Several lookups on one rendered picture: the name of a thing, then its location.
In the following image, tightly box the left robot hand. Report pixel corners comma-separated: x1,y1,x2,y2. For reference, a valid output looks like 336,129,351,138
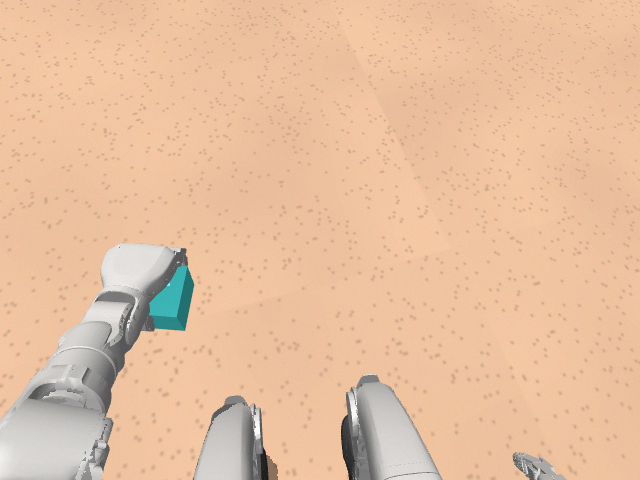
100,243,188,332

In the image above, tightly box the left robot arm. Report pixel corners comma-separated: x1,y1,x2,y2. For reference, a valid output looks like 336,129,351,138
0,286,150,480

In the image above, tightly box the cube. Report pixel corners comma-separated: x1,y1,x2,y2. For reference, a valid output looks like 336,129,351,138
149,266,194,331

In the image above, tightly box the right robot hand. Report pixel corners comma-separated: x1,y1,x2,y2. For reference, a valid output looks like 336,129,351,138
513,452,567,480

